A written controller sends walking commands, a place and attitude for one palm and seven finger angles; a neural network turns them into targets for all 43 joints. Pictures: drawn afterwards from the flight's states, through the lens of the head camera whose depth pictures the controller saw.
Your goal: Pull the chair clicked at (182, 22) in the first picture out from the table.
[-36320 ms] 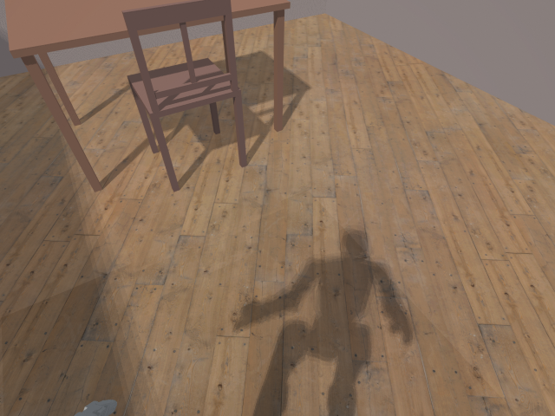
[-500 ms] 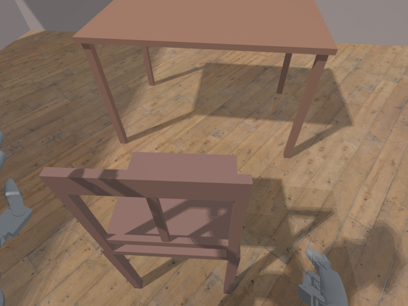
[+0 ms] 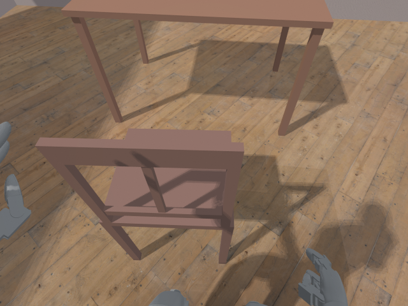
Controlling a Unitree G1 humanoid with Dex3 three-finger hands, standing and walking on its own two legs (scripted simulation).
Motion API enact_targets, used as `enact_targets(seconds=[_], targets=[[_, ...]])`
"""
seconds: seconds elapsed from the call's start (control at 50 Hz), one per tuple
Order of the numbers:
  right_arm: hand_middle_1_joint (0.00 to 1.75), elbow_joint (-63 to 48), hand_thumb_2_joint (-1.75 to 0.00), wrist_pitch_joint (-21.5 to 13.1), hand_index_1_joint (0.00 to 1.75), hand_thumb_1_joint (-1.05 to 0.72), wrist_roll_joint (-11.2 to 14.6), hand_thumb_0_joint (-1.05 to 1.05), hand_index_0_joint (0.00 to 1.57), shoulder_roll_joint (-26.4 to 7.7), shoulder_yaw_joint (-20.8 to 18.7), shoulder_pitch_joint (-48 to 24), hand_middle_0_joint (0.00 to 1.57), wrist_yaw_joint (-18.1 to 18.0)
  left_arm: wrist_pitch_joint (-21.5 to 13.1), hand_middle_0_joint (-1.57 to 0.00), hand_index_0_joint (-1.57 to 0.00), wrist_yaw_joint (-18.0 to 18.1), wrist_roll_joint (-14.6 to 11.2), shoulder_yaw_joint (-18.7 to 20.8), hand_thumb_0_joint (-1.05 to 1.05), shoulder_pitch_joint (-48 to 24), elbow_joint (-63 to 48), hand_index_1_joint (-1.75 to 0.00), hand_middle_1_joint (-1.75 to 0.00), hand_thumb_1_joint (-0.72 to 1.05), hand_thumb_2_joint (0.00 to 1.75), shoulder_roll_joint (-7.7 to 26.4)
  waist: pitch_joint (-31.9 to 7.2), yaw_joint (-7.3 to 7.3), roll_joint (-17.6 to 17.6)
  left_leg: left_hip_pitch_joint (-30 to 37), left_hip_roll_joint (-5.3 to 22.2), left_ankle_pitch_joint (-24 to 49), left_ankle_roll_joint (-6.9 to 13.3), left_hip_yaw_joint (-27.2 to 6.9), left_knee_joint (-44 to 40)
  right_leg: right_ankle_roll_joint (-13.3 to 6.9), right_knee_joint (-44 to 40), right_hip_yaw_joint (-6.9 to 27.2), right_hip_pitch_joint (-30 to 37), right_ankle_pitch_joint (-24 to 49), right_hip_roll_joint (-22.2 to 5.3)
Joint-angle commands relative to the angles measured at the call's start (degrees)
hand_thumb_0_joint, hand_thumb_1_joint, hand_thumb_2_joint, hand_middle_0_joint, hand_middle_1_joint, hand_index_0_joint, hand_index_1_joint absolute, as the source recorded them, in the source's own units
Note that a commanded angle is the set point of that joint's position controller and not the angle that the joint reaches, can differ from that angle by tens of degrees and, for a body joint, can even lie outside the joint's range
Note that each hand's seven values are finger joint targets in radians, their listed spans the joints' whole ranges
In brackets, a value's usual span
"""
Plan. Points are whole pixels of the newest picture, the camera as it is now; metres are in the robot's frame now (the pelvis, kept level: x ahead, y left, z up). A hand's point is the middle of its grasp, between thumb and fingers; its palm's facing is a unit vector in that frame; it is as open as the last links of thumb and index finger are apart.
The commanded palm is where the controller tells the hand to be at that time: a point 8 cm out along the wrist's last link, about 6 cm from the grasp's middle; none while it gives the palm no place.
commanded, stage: step back with the hand held close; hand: left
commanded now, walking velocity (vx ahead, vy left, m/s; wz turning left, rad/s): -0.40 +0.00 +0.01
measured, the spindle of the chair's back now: (155, 190) +0.39 +0.15 -0.08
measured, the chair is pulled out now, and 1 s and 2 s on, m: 0.64 0.64 0.64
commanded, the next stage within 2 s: stop stepping back and stand still in 0.26 s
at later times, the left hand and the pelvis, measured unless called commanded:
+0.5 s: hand out of the picture +0.11 +0.23 +0.19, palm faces +0.35 -0.75 -0.56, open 7.4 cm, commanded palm +0.03 +0.28 +0.19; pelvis -0.12 -0.02 +0.00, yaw -1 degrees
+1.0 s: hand out of the picture +0.04 +0.25 +0.18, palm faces +0.44 -0.77 -0.47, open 7.4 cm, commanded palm -0.01 +0.28 +0.19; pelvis -0.15 -0.01 +0.01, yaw +0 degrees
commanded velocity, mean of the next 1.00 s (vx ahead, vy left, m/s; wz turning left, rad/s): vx -0.03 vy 0.03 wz -0.01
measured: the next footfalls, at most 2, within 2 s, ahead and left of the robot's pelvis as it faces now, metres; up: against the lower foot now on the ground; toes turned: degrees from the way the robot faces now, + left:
left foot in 0.14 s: +0.00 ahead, +0.14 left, +0.00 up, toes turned +2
right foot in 0.44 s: -0.10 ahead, -0.16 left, +0.00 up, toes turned -3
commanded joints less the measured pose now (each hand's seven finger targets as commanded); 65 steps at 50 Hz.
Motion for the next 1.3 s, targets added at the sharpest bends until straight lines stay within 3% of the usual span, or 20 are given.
enact_targets(seconds=[0.0, 0.08, 0.12, 0.18, 0.26, 0.4, 0.42, 0.46, 0.48, 0.56, 0.64, 0.72, 0.76, 0.86, 0.96, 1.12, 1.14, 1.16, 1.2, 1.28], targets=[[0.30, -10.07, -0.90, -1.64, 0.30, -0.90, 0.04, 0.00, 0.20, -4.48, -0.68, -5.27, 0.20, -1.44, -1.56, -0.20, -0.20, 3.04, 0.25, 11.68, 0.00, 1.07, -6.04, -0.30, -0.30, 0.90, 0.90, 11.15, -9.66, 0.32, -14.46, 5.17, 2.04, -5.05, 0.59, -0.96, 3.46, -8.47, -15.74, 11.20, 2.33, 8.32, -15.69], [0.30, -9.04, -0.90, -1.14, 0.30, -0.90, -0.31, 0.00, 0.20, -5.93, 0.17, -2.72, 0.20, -2.53, -3.39, -0.20, -0.20, 3.25, 0.04, 9.66, 0.00, 0.94, -8.39, -0.30, -0.30, 0.90, 0.90, 9.92, -8.90, -0.22, -4.42, 10.96, 2.49, 7.11, 1.83, 3.68, -32.87, -1.63, -6.77, 5.06, 7.90, 5.01, -7.65], [0.30, -9.11, -0.90, -2.80, 0.30, -0.90, -0.94, 0.00, 0.20, -7.85, -1.67, -2.08, 0.20, -2.17, -4.79, -0.20, -0.20, 3.53, 0.53, 8.86, 0.00, -2.32, -13.00, -0.30, -0.30, 0.90, 0.90, 9.49, -8.52, -0.41, 12.68, 9.88, 17.67, 27.19, 7.92, -9.69, -34.40, 1.86, 10.19, 1.91, 3.73, -4.81, -1.15], [0.30, -8.00, -0.90, -6.40, 0.30, -0.90, -2.03, 0.00, 0.20, -6.96, -2.21, -1.69, 0.20, -1.03, -5.56, -0.20, -0.20, 3.16, 0.02, 8.38, 0.00, -4.19, -16.10, -0.30, -0.30, 0.90, 0.90, 9.37, -9.57, -1.19, 17.13, 7.00, 22.07, 40.11, 12.31, -10.48, -31.02, 1.48, 30.99, 6.36, -1.41, -17.00, 0.26], [0.30, -5.65, -0.90, -8.12, 0.30, -0.90, -0.93, 0.00, 0.20, -8.73, -3.45, 0.10, 0.20, 0.32, -6.67, -0.20, -0.20, 2.86, 0.24, 7.55, 0.00, -8.03, -19.35, -0.30, -0.30, 0.90, 0.90, 9.48, -8.46, -0.39, 13.99, 18.01, 17.35, 48.83, 8.19, -2.56, -25.65, 0.43, 17.34, 2.56, -2.74, -13.76, 0.41], [0.30, -7.65, -0.90, -6.25, 0.30, -0.90, -0.32, 0.00, 0.20, -8.51, -1.89, -0.16, 0.20, 1.62, -3.81, -0.20, -0.20, 1.05, -1.00, 10.42, 0.00, 2.67, -6.30, -0.30, -0.30, 0.90, 0.90, 9.26, -10.75, 0.16, 10.30, 12.21, 13.24, 15.34, 4.61, -3.46, -22.24, 1.43, -13.89, -0.55, 11.82, -0.23, 0.18], [0.30, -8.22, -0.90, -5.56, 0.30, -0.90, 0.35, 0.00, 0.20, -7.73, -1.50, 0.40, 0.20, 1.80, -3.82, -0.20, -0.20, 0.82, -1.14, 10.48, 0.00, 1.86, -6.60, -0.30, -0.30, 0.90, 0.90, 10.00, -11.28, -0.25, 3.94, 11.99, 9.77, 8.63, 3.34, -0.84, -18.29, 1.19, -17.76, -0.14, 13.64, 3.44, -1.42], [0.30, -8.91, -0.90, -3.61, 0.30, -0.90, 0.70, 0.00, 0.20, -5.98, -1.04, 2.88, 0.20, 1.56, -3.13, -0.20, -0.20, 1.32, -0.93, 11.62, 0.00, 3.69, -4.43, -0.30, -0.30, 0.90, 0.90, 13.31, -14.40, -1.99, -12.55, 5.35, 2.13, -0.74, 0.65, 5.06, -4.60, -4.62, -16.40, 10.27, 16.69, 16.99, -13.41], [0.30, -10.30, -0.90, -3.00, 0.30, -0.90, 1.99, 0.00, 0.20, -7.19, -2.40, 2.49, 0.20, 1.38, -1.77, -0.20, -0.20, 1.17, -2.05, 9.18, 0.00, 4.03, -4.11, -0.30, -0.30, 0.90, 0.90, 10.71, -14.78, -1.42, -23.31, 3.53, -0.07, -1.70, 0.44, 2.67, 2.29, -7.30, -15.82, 14.89, 16.47, 18.43, -16.07], [0.30, -10.56, -0.90, -1.52, 0.30, -0.90, 1.77, 0.00, 0.20, -6.32, -0.29, -3.00, 0.20, 0.16, -1.79, -0.20, -0.20, 2.38, -0.90, 11.71, 0.00, 5.56, -1.91, -0.30, -0.30, 0.90, 0.90, 13.03, -8.55, -1.44, -10.73, 5.65, 2.04, -0.26, 1.86, 1.41, -6.61, -6.51, -14.78, 11.00, 9.87, 5.91, -14.47], [0.30, -9.30, -0.90, -4.46, 0.30, -0.90, 0.79, 0.00, 0.20, -7.36, -0.75, -0.68, 0.20, -0.88, -4.30, -0.20, -0.20, 2.84, 0.10, 8.58, 0.00, -1.42, -5.63, -0.30, -0.30, 0.90, 0.90, 11.55, -5.59, -1.36, -6.84, 13.94, 0.98, 7.68, 3.47, 3.70, -28.60, -3.21, -13.01, 7.98, 10.76, -1.51, -9.85], [0.30, -9.37, -0.90, -6.71, 0.30, -0.90, 0.76, 0.00, 0.20, -8.90, -1.73, 0.75, 0.20, -0.63, -5.62, -0.20, -0.20, 2.15, 0.58, 8.22, 0.00, -0.46, -9.68, -0.30, -0.30, 0.90, 0.90, 11.51, -6.21, -0.52, 9.57, 17.37, 8.12, 25.57, 5.82, -3.54, -32.82, -0.03, -5.18, 2.85, 12.86, 4.92, -3.38], [0.30, -9.02, -0.90, -6.62, 0.30, -0.90, 0.71, 0.00, 0.20, -8.29, -1.53, 0.61, 0.20, -0.10, -5.67, -0.20, -0.20, 1.60, 1.16, 7.75, 0.00, -3.00, -10.90, -0.30, -0.30, 0.90, 0.90, 11.72, -5.08, -0.44, 16.08, 13.57, 9.33, 23.08, 6.11, -4.38, -33.17, 0.57, -4.27, -0.30, 13.61, -2.04, -2.23], [0.30, -8.73, -0.90, -6.36, 0.30, -0.90, 1.48, 0.00, 0.20, -8.68, -1.92, 2.33, 0.20, 0.11, -5.37, -0.20, -0.20, 2.11, 0.43, 7.53, 0.00, -0.52, -3.56, -0.30, -0.30, 0.90, 0.90, 9.20, -3.09, -0.86, 2.42, 5.61, 6.98, 0.49, 5.15, -3.16, -32.43, -0.66, -10.63, 2.52, 17.00, -4.74, -1.25], [0.30, -9.53, -0.90, -5.26, 0.30, -0.90, 1.38, 0.00, 0.20, -8.24, -0.96, 0.92, 0.20, -0.51, -4.35, -0.20, -0.20, 2.15, 0.36, 6.55, 0.00, -3.67, -1.88, -0.30, -0.30, 0.90, 0.90, 8.38, -0.90, -1.39, 5.03, 3.25, 8.37, -11.02, 5.62, -4.35, -36.48, -0.66, -9.25, 2.41, 14.35, -9.39, 0.37], [0.30, -8.65, -0.90, -6.12, 0.30, -0.90, 0.15, 0.00, 0.20, -7.80, -0.31, 0.24, 0.20, -0.23, -3.61, -0.20, -0.20, 2.17, 0.45, 4.18, 0.00, -8.89, -4.53, -0.30, -0.30, 0.90, 0.90, 8.27, -4.52, -1.44, -1.74, 12.04, 5.00, 9.80, 4.00, -0.55, -28.77, -1.39, -14.70, 7.66, 15.22, 4.90, -3.11], [0.30, 3.73, -0.90, -5.20, 0.30, -0.90, -1.11, 0.00, 0.20, -10.76, -1.93, 2.30, 0.20, 4.96, 6.65, -0.20, -0.20, -5.68, 5.91, -17.85, 0.00, -6.55, 39.51, -0.30, -0.30, 0.90, 0.90, -6.28, -3.40, -3.45, -2.92, 10.99, 4.65, 26.09, 3.20, 0.54, -18.14, -2.02, -2.49, 3.19, 7.30, 21.83, -6.17], [0.30, 4.29, -0.90, -2.05, 0.30, -0.90, -1.31, 0.00, 0.20, -5.01, -1.34, 7.95, 0.20, 4.47, 10.67, -0.20, -0.20, -6.90, 5.13, -18.11, 0.00, -4.32, 40.81, -0.30, -0.30, 0.90, 0.90, -10.89, -9.74, -2.48, -4.30, 15.95, 3.60, 33.05, 2.90, 2.34, -18.73, -2.49, -4.58, 4.36, 9.47, 26.00, -5.52], [0.30, 2.97, -0.90, -0.01, 0.30, -0.90, -1.52, 0.00, 0.20, -5.99, -0.92, 7.03, 0.20, 4.09, 11.59, -0.20, -0.20, -7.12, 4.42, -19.12, 0.00, -6.63, 42.34, -0.30, -0.30, 0.90, 0.90, -10.27, -9.68, -1.80, -3.49, 15.18, 4.99, 29.57, 3.32, 0.42, -20.03, -2.30, -4.73, 2.74, 9.12, 18.91, -5.70], [0.30, 3.17, -0.90, 2.44, 0.30, -0.90, -1.96, 0.00, 0.20, -7.16, -0.32, 6.66, 0.20, 3.89, 11.09, -0.20, -0.20, -6.87, 4.41, -19.75, 0.00, -13.35, 53.83, -0.30, -0.30, 0.90, 0.90, -6.78, -10.15, -1.21, -14.88, 14.83, 3.96, 31.75, 3.51, -0.80, -20.40, -3.38, -4.33, 3.49, 14.18, 24.10, -6.53]])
